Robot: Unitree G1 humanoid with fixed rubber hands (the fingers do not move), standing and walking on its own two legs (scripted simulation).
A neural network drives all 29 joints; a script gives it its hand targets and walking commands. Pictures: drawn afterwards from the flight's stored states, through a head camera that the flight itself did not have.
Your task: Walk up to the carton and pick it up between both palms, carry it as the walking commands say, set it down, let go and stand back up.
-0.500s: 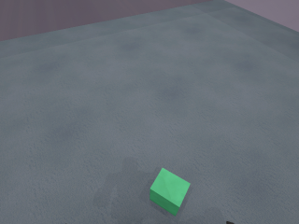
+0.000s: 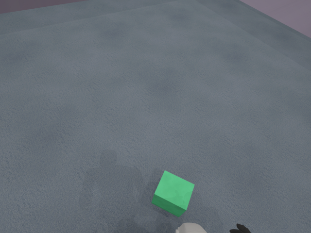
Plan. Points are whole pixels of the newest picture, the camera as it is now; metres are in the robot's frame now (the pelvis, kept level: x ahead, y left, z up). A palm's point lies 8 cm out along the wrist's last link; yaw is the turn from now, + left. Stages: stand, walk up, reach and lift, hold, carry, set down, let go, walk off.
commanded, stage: walk up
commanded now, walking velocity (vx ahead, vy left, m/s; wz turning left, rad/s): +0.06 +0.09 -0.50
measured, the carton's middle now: (171, 194) +0.38 -0.16 -0.67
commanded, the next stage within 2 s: none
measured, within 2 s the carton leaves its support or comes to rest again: neither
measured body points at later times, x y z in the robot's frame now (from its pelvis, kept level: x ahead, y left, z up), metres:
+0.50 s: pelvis +0.08 -0.06 -0.02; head +0.11 -0.07 +0.43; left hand +0.24 +0.17 -0.14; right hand +0.11 -0.33 -0.15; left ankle -0.04 +0.08 -0.73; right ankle +0.11 -0.21 -0.75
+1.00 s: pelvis +0.06 -0.02 +0.00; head +0.09 +0.00 +0.45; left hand +0.22 +0.19 -0.14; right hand +0.08 -0.32 -0.10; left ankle +0.07 +0.05 -0.74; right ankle +0.01 -0.20 -0.67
